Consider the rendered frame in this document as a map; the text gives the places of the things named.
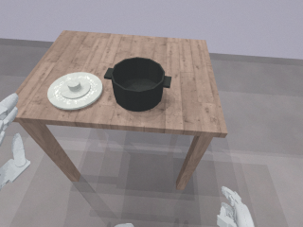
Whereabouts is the lid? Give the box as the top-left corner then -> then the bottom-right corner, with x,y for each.
47,72 -> 103,110

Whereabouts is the knob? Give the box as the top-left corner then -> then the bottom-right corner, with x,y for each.
67,79 -> 80,90

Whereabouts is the table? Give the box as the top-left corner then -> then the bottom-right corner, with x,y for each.
12,30 -> 228,190

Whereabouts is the left robot hand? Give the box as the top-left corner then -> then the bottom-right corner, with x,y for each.
0,93 -> 30,191

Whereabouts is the right robot hand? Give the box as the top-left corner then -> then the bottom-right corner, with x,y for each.
217,186 -> 255,227

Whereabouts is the pot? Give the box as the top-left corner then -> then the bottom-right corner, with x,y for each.
104,57 -> 172,112

